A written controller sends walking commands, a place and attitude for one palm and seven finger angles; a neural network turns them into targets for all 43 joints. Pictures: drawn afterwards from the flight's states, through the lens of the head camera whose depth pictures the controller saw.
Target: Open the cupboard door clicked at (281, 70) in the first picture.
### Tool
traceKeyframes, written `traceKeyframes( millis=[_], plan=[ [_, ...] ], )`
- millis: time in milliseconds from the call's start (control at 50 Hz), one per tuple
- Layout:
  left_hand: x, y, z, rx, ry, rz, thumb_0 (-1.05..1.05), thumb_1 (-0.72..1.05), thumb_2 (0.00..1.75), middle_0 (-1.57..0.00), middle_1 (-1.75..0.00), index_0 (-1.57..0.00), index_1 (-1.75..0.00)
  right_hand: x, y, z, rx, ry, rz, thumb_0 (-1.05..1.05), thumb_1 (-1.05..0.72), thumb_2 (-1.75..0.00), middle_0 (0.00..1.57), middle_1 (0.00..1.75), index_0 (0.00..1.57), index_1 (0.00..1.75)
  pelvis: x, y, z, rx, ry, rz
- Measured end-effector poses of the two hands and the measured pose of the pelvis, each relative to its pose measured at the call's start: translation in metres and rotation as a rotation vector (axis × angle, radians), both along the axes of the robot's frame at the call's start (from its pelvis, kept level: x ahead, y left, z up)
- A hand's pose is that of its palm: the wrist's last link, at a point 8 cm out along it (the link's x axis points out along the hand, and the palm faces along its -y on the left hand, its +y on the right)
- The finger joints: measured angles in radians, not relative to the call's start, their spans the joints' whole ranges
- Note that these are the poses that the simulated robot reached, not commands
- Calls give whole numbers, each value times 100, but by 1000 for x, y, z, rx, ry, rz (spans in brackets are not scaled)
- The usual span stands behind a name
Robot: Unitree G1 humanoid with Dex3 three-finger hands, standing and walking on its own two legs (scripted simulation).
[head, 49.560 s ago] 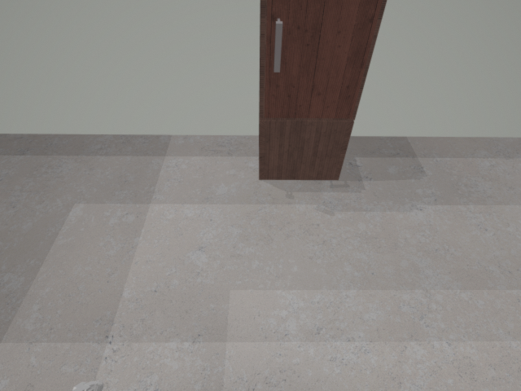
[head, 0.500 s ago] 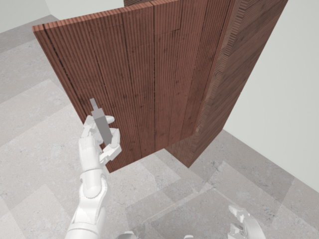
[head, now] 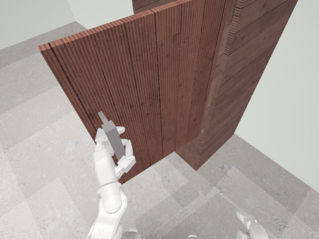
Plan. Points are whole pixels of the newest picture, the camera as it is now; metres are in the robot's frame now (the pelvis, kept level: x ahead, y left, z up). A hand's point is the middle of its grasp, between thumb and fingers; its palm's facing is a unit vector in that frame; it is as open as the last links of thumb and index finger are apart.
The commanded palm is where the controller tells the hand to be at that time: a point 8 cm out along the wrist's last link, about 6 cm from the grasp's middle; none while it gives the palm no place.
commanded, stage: open thumb and fingers to let go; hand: left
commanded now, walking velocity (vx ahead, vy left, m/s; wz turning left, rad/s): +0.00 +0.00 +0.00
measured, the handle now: (114, 141) +0.35 +0.13 +0.05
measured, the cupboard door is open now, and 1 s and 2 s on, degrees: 82 84 84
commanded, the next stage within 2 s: slide the hand sideways off the handle in 0.66 s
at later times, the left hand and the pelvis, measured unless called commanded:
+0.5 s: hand (128, 154) +0.31 +0.09 +0.05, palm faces +0.31 -0.95 +0.00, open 14.2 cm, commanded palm +0.27 +0.13 +0.05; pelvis -0.01 +0.02 +0.00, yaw -1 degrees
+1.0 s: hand (122, 169) +0.27 +0.10 +0.05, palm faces -0.20 -0.98 -0.04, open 16.1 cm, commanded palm +0.26 +0.14 +0.05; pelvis -0.02 +0.05 +0.00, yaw -1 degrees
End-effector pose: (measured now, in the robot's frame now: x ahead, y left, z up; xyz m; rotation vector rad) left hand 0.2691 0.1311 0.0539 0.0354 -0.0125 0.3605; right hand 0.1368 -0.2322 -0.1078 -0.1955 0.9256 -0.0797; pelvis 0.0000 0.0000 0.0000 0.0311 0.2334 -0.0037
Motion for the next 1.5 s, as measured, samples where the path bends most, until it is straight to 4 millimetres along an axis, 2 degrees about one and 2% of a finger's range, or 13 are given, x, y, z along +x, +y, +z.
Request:
traceKeyframes(
  millis=[120,360,480,560,800,940,1020,1180,1500],
  plan=[
    [5,1,0,-19,5,-23,1,41,68,-36,-130,-35,-130,-8,-2,-1,0,1,-19,1,-91,-90,20,30,20,29,-5,1,1,1,-4,-3],
    [5,1,0,-30,-8,-32,1,-27,40,-31,-121,-31,-121,-5,17,6,12,-40,-6,1,-91,-90,20,30,20,29,-9,14,1,-10,-8,-12],
    [4,3,0,-33,-10,-45,0,-43,33,-28,-106,-28,-105,0,30,9,15,-57,7,1,-91,-90,20,30,20,29,-10,23,0,-21,-11,-14],
    [3,1,-1,-30,-12,-58,0,-47,31,-27,-92,-27,-90,1,38,10,17,-63,15,1,-91,-90,20,30,20,29,-11,28,-1,-27,-11,-15],
    [0,6,-1,-12,-12,-84,-1,-50,30,-42,-67,-39,-68,1,56,7,22,-67,40,1,-91,-90,20,30,20,29,-17,40,-5,-40,-15,-8],
    [-7,23,-1,69,-17,-506,-1,-50,30,-29,-46,-20,-47,-11,54,10,19,-77,8,1,-91,-90,20,30,20,29,-22,45,-5,-48,-32,0],
    [-7,23,-1,-15,11,-559,-1,-50,30,-22,-38,-17,-39,-17,52,15,9,-92,-16,1,-91,-90,20,30,20,29,-23,50,-2,-50,-42,-7],
    [-15,20,-2,-43,-1,-528,-1,-50,30,-20,-36,-20,-35,-16,52,24,9,-128,-28,1,-91,-90,20,30,20,29,-18,54,-3,-41,-32,-34],
    [-41,50,-3,-9,19,-499,-1,-50,30,-20,-33,-20,-32,15,54,23,22,-171,-6,1,-91,-90,20,30,20,29,-8,46,-8,-43,-15,-28]
  ],
)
